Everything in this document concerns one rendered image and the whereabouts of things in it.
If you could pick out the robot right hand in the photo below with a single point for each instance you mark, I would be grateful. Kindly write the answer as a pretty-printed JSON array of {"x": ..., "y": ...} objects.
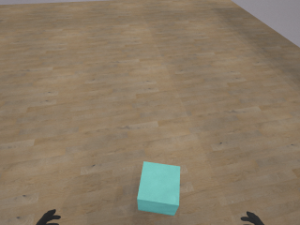
[{"x": 252, "y": 218}]

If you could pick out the carton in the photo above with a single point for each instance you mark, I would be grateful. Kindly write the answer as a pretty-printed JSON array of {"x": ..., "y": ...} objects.
[{"x": 159, "y": 189}]

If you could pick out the robot left hand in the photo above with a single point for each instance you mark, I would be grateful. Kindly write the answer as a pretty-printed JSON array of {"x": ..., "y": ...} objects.
[{"x": 48, "y": 217}]

